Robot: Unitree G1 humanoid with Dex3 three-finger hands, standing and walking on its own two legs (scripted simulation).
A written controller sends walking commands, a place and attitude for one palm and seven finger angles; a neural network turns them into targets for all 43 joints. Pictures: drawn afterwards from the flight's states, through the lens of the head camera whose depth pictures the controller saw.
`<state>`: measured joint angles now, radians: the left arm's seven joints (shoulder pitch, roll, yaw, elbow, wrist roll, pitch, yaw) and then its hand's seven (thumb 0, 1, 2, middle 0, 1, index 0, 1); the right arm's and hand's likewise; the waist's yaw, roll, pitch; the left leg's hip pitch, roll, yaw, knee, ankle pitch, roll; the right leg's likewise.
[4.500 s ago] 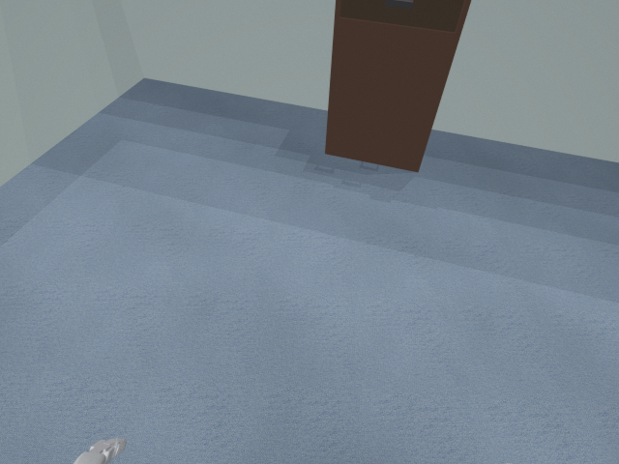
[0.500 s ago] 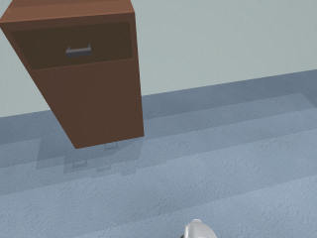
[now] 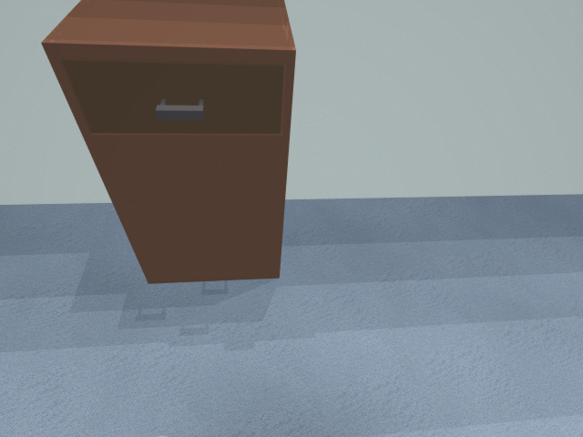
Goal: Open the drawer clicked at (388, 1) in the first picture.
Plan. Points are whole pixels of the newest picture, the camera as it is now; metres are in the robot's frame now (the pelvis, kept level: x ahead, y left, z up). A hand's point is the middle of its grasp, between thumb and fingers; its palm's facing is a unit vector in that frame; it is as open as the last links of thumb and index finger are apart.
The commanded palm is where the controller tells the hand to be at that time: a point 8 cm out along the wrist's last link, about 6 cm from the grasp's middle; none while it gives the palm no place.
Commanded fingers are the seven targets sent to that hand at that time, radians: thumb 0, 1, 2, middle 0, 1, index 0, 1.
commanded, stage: turn to face it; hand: left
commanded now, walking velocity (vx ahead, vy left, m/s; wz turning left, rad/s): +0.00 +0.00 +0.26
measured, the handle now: (181, 107) +0.77 +0.30 +0.03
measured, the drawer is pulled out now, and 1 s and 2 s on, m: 0.00 0.00 0.00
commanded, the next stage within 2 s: take the last steps up to it in 0.04 s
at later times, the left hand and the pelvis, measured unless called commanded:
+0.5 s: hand out of the picture +0.03 +0.16 -0.16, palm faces +0.12 -0.97 -0.22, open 7.4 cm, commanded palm none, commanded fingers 0.00 0.90 0.90 -0.20 -0.30 -0.20 -0.30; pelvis +0.02 -0.02 +0.01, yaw +4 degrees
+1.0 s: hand out of the picture +0.02 +0.16 -0.17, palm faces +0.24 -0.96 -0.12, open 7.4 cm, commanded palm none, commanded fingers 0.00 0.90 0.90 -0.20 -0.30 -0.20 -0.30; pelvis +0.15 +0.04 +0.00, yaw +6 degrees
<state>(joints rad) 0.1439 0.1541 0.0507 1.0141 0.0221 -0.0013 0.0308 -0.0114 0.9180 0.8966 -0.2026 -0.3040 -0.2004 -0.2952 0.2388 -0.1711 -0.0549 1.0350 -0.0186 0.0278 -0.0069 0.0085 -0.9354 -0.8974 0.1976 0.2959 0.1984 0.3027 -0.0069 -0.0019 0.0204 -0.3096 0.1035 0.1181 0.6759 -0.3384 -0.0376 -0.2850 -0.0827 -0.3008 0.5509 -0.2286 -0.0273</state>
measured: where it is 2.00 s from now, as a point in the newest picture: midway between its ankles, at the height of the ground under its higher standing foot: outside the picture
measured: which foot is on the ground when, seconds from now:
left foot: down 0.00-0.48, up 0.50-0.92, down 0.94-1.00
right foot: down 0.00-0.02, up 0.04-0.44, down 0.46-0.96, up 0.98-1.00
